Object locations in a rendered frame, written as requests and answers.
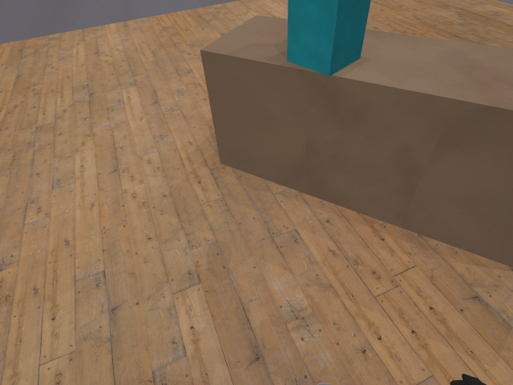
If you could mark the carton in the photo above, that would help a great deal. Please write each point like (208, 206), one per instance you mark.
(326, 35)

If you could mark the pedestal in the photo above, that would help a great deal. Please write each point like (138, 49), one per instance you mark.
(417, 133)

